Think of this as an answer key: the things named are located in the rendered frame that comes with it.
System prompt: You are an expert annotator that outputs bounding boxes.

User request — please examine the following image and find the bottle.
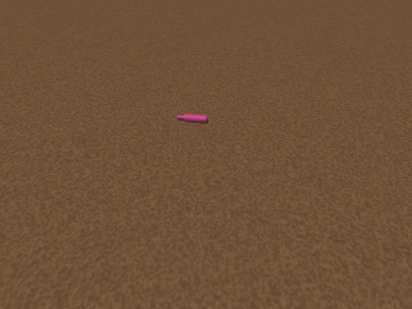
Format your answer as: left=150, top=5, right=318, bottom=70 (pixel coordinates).
left=177, top=113, right=207, bottom=122

